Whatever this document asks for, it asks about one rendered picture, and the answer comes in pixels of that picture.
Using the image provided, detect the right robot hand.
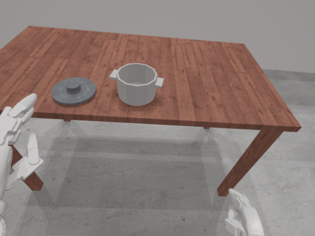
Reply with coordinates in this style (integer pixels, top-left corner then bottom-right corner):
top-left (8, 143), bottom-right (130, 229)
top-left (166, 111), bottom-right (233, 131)
top-left (225, 188), bottom-right (265, 236)

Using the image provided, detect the knob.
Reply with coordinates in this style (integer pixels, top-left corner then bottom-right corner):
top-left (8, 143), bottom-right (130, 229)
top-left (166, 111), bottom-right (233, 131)
top-left (65, 80), bottom-right (81, 91)

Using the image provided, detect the lid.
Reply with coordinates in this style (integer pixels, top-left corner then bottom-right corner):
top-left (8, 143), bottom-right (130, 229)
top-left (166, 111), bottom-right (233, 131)
top-left (51, 77), bottom-right (96, 105)

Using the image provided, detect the left robot hand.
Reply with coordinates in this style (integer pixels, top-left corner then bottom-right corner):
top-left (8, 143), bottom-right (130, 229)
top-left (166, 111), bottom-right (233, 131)
top-left (0, 93), bottom-right (43, 201)

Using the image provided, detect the pot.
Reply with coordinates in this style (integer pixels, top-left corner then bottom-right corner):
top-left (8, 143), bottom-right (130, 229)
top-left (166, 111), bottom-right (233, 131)
top-left (109, 63), bottom-right (164, 106)

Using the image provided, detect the table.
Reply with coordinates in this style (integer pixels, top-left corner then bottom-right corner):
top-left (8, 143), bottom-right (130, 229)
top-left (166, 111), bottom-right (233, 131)
top-left (0, 26), bottom-right (302, 197)

